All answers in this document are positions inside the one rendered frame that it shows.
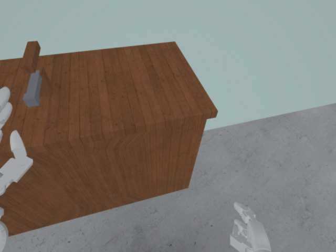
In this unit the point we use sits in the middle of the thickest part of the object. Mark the left robot hand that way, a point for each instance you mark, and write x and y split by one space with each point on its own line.
13 169

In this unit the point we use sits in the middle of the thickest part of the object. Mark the counter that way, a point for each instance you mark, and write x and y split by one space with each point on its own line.
113 127

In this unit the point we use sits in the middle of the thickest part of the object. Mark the tap lever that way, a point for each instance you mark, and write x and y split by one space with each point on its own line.
31 97

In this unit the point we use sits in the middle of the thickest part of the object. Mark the right robot hand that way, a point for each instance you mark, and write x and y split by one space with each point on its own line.
253 236

